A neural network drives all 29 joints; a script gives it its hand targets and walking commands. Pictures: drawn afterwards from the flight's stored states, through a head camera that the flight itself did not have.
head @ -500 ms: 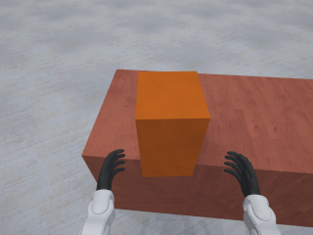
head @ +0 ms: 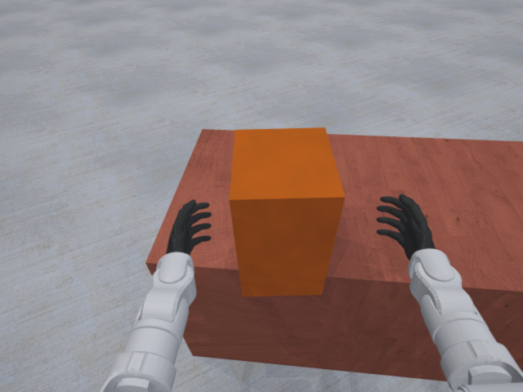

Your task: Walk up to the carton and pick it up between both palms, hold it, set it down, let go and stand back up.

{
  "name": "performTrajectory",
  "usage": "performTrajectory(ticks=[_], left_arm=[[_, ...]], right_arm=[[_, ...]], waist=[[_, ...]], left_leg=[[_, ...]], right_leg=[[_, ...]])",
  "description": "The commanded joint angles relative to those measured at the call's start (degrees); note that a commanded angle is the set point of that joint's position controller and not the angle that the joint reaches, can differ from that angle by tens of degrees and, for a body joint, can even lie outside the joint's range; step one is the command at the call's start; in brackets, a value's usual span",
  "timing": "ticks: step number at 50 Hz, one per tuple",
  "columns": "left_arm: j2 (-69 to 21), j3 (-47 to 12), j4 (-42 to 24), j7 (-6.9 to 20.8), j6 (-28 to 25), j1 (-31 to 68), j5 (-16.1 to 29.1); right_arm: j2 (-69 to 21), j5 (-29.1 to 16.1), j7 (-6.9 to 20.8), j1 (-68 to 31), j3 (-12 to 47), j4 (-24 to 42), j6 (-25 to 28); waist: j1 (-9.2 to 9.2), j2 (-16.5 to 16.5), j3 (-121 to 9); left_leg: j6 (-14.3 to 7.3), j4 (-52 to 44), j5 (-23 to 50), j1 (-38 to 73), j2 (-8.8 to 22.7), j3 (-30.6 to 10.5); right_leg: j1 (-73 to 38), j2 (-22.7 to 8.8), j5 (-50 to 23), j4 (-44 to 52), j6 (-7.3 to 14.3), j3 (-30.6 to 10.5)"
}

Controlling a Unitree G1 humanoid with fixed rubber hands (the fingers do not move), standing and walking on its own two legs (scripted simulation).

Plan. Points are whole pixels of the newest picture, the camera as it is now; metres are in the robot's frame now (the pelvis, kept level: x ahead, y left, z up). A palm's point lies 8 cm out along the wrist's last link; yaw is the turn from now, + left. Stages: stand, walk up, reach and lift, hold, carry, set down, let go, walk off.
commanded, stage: reach and lift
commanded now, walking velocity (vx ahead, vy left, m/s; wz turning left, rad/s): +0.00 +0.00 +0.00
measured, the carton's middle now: (281, 217) +0.47 +0.00 +0.00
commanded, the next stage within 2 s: none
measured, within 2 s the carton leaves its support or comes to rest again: neither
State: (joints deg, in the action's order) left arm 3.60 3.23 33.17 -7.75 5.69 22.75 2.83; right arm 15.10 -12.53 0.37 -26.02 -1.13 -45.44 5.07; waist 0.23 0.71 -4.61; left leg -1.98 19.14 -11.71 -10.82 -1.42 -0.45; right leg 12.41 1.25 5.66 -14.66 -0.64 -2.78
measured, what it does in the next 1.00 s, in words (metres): stands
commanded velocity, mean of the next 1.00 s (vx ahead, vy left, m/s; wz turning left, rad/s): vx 0.00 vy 0.00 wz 0.00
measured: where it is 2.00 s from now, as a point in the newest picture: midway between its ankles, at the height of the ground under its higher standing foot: outside the picture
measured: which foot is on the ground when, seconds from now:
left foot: down 0.00-1.00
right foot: down 0.00-1.00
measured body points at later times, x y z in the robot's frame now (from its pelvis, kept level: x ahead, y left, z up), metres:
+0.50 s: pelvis -0.01 -0.02 +0.00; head +0.00 -0.03 +0.45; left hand +0.41 +0.17 +0.13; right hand +0.43 -0.20 +0.13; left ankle -0.02 +0.09 -0.75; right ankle +0.02 -0.13 -0.75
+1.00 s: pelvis +0.01 -0.02 +0.00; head +0.04 -0.03 +0.45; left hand +0.46 +0.17 +0.20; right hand +0.47 -0.22 +0.20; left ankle -0.02 +0.09 -0.75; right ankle +0.02 -0.13 -0.75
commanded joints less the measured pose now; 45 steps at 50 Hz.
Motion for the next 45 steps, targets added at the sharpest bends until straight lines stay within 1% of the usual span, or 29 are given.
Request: performTrajectory(ticks=[1, 2, 3, 4, 5, 8, 9, 12, 13, 14, 15, 16, 19, 22, 23, 26, 27, 29, 31, 32, 33, 35, 36, 37, 39, 40, 41, 43, 45], left_arm=[[3.9, -1.1, -6.7, -1.0, 0.0, 33.1, 2.5], [3.8, -2.3, -6.8, -1.6, 0.1, 34.3, 2.7], [5.3, -1.9, -5.4, -2.4, 0.2, 38.0, 3.3], [4.2, -2.9, -5.5, -2.9, 0.5, 39.7, 3.8], [5.0, -2.6, -6.6, -3.3, 1.0, 41.9, 4.5], [7.0, -0.6, -4.4, -3.6, 3.7, 43.5, 3.4], [5.9, 0.3, -1.9, -3.1, 5.1, 39.5, 1.9], [8.2, 4.3, -5.4, -2.2, 8.9, 38.6, -0.8], [7.0, 5.8, -4.0, -1.8, 10.1, 35.2, -2.1], [9.8, 7.5, -7.1, -1.5, 11.1, 40.5, -1.4], [9.2, 8.7, -4.3, -1.2, 12.2, 36.3, -2.4], [9.9, 9.2, -5.3, -0.8, 12.9, 38.1, -1.9], [10.6, 9.4, -2.6, 0.1, 15.2, 40.1, -1.0], [11.5, 6.1, -5.2, -0.1, 15.7, 47.5, 2.9], [12.7, 4.7, -8.7, -0.6, 15.8, 52.5, 4.8], [15.8, 3.0, -1.8, -1.3, 16.8, 59.4, 7.1], [14.7, 0.2, -3.5, -2.0, 17.1, 62.4, 9.2], [14.4, -1.3, -1.9, -2.6, 18.3, 59.9, 9.5], [15.7, -1.0, -1.3, -2.0, 19.6, 61.8, 10.2], [16.1, -0.4, -1.1, -2.0, 20.1, 60.5, 9.3], [16.1, 0.5, -1.7, -1.8, 20.6, 59.0, 8.5], [18.0, 2.9, -6.3, -1.6, 21.5, 61.1, 7.6], [18.3, 3.7, -5.3, -1.2, 22.3, 58.8, 6.6], [18.3, 5.1, -6.5, -0.4, 23.4, 54.6, 5.8], [19.2, 7.5, -5.2, 0.9, 25.6, 53.7, 4.4], [20.8, 8.7, -6.9, 1.4, 25.9, 56.7, 4.3], [20.3, 9.0, -6.3, 1.4, 26.4, 56.5, 3.4], [20.1, 8.5, -11.1, 1.2, 26.8, 59.3, 5.0], [21.5, 9.2, -7.6, 1.7, 27.3, 59.9, 5.5]], right_arm=[[6.6, 1.8, -0.1, -27.6, -4.6, 6.5, -2.4], [6.5, 2.6, 0.1, -28.2, -5.0, 7.3, -3.5], [7.1, 3.6, 0.2, -31.4, -6.5, 7.3, -4.4], [6.9, 4.1, 0.1, -32.0, -6.9, 7.4, -5.1], [7.6, 5.0, 0.1, -34.2, -7.9, 9.4, -5.8], [7.3, 5.9, -0.6, -37.0, -8.4, 9.8, -8.4], [7.2, 6.5, -0.9, -33.1, -8.0, 7.8, -9.2], [7.3, 5.6, -2.0, -35.4, -7.4, 8.4, -10.9], [6.8, 5.1, -2.4, -32.8, -6.3, 6.2, -11.2], [6.9, 3.9, -2.9, -39.7, -5.2, 11.0, -11.6], [6.1, 3.9, -3.6, -37.1, -3.7, 11.1, -12.1], [5.7, 3.1, -4.1, -39.5, -2.9, 11.6, -12.5], [5.3, 2.8, -5.5, -40.2, -1.9, 8.3, -14.9], [5.5, 0.8, -6.3, -43.9, -2.2, 8.7, -17.2], [6.2, 0.7, -6.5, -47.2, -3.2, 10.2, -17.9], [7.5, 2.8, -6.8, -51.5, -5.5, 4.5, -20.3], [8.9, 3.8, -6.8, -54.5, -7.6, 5.9, -20.7], [8.5, 4.9, -6.5, -51.9, -7.5, 4.2, -22.0], [10.1, 5.2, -6.4, -56.0, -9.1, 5.1, -22.9], [10.1, 5.6, -6.1, -55.7, -9.1, 5.5, -23.2], [10.2, 5.0, -6.0, -55.2, -8.7, 5.7, -23.4], [11.7, 4.5, -5.9, -59.3, -9.1, 10.7, -23.3], [11.4, 4.0, -6.0, -56.9, -8.7, 8.4, -23.8], [10.6, 3.4, -6.2, -53.1, -7.2, 8.8, -24.3], [9.4, 3.0, -6.5, -52.9, -6.2, 7.1, -25.7], [9.1, 2.0, -6.6, -56.6, -4.6, 9.5, -26.0], [9.3, 1.7, -6.6, -55.7, -4.8, 7.8, -26.5], [9.0, -0.9, -6.7, -58.6, -2.8, 11.7, -27.2], [9.0, -1.3, -7.0, -60.0, -2.0, 10.0, -27.8]], waist=[[-2.09, -1.3, -13.8], [-1.46, -0.5, -15.3], [-1.59, -2.0, -17.0], [-2.84, -0.6, -19.9], [-3.07, -1.3, -23.8], [-2.47, -1.9, -30.9], [-2.55, -1.3, -29.6], [-0.21, -1.0, -33.1], [0.46, -1.5, -31.1], [1.55, -3.8, -32.9], [2.18, -6.0, -31.6], [2.93, -6.5, -30.4], [3.04, -6.5, -22.9], [2.11, -3.6, -20.3], [0.96, -3.2, -24.2], [-1.11, -3.2, -22.3], [-3.32, -2.0, -26.1], [-3.87, 0.0, -28.6], [-4.57, 0.8, -33.2], [-3.58, 0.4, -35.9], [-2.83, 2.2, -37.8], [-1.71, 1.1, -44.2], [-1.55, 1.5, -43.5], [-0.86, 0.4, -44.4], [-0.31, -0.8, -41.0], [0.92, -3.0, -40.6], [0.73, -2.3, -36.3], [1.32, -3.2, -37.3], [1.45, -5.0, -34.7]], left_leg=[[4.3, -2.3, 6.8, 3.6, 0.9, -2.2], [3.9, -2.6, 3.7, 3.0, 1.2, -1.9], [3.0, -1.6, 1.5, 1.3, 1.2, -1.8], [3.2, -1.5, 3.6, 2.6, 1.2, -2.0], [2.7, -1.0, 4.7, 3.5, 1.0, -2.0], [2.8, 0.3, 13.5, 4.6, 0.2, -1.9], [3.2, 0.0, 16.6, 6.3, 0.4, -2.4], [4.2, 0.1, 28.8, 9.6, -0.7, -2.1], [4.7, -0.6, 31.6, 9.8, -0.7, -2.1], [4.6, -0.7, 31.3, 7.6, -1.0, -1.9], [3.9, -2.4, 30.3, 5.7, -1.4, -1.3], [3.5, -3.9, 27.8, 2.0, -1.6, -0.9], [2.6, -6.5, 19.7, 1.2, -1.3, -0.2], [2.5, -5.2, 14.3, 2.5, -0.4, -0.3], [2.4, -4.1, 14.9, 4.1, -0.3, -0.4], [1.5, -1.9, 6.4, 1.4, -0.2, -0.2], [2.0, -1.7, 5.8, 2.3, 0.1, -0.9], [2.1, -0.5, 11.7, 5.0, 0.2, -1.4], [2.9, 0.3, 18.1, 6.3, 0.0, -1.9], [3.4, 0.5, 22.1, 7.0, -0.2, -1.9], [4.0, 0.1, 26.0, 8.1, -0.3, -1.8], [4.6, -0.1, 34.0, 9.7, -0.7, -1.6], [4.6, -1.0, 35.3, 8.2, -0.9, -1.5], [4.5, -2.1, 38.2, 7.3, -1.3, -1.0], [4.1, -6.2, 34.8, 1.3, -1.8, -0.4], [3.5, -7.9, 32.1, 0.1, -2.1, -0.1], [3.1, -9.1, 29.8, -1.2, -1.9, 0.0], [2.8, -10.1, 31.3, 0.0, -1.9, -0.2], [2.3, -10.6, 27.1, -1.0, -1.7, 0.5]], right_leg=[[0.3, 1.1, -1.2, 0.2, 0.5, 2.5], [0.9, 0.8, 1.4, -0.2, 0.5, 3.0], [1.9, 0.6, 2.8, -1.1, 0.2, 3.2], [1.5, 0.4, 1.1, -1.4, 0.6, 3.3], [0.9, 0.5, 0.6, -1.5, 0.4, 3.4], [-1.5, 0.1, -6.2, -1.3, 0.1, 2.7], [-2.8, 0.4, -8.7, -0.9, 0.4, 2.8], [-8.1, 1.2, -20.2, -0.8, -0.2, 2.1], [-10.5, 1.3, -23.7, -0.7, 0.0, 1.9], [-13.8, 1.2, -25.9, -1.1, -0.8, 1.1], [-17.7, 1.2, -29.1, -1.7, -0.9, 0.7], [-20.8, 0.9, -30.2, -2.4, -1.1, -0.1], [-19.2, 0.7, -21.9, -1.0, -1.8, -0.1], [-11.2, 0.7, -10.9, 0.2, -0.9, 0.9], [-8.7, 0.8, -9.8, -0.1, -0.6, 1.3], [-2.2, 0.4, -0.8, -0.3, -0.5, 1.9], [0.3, 0.3, 0.5, -0.6, 0.0, 2.7], [1.7, 0.4, -3.1, -0.4, 0.4, 3.4], [0.1, 0.4, -8.2, 0.3, -0.2, 3.2], [-2.3, 0.6, -11.7, 0.4, -0.2, 3.6], [-4.1, 0.8, -15.5, 0.6, -0.2, 3.3], [-9.2, 0.8, -23.9, 0.5, -0.2, 2.9], [-12.8, 0.7, -27.0, 1.0, -0.1, 2.3], [-18.4, 0.7, -34.7, 0.7, -0.3, 2.2], [-26.6, 0.4, -40.7, -0.9, -1.4, 1.3], [-28.1, 0.2, -40.5, -1.2, -2.0, 1.0], [-27.8, 0.0, -39.3, -1.3, -2.1, 0.6], [-28.3, 0.2, -39.6, -1.0, -1.9, 1.1], [-28.5, 0.2, -36.8, -0.7, -2.5, 0.7]])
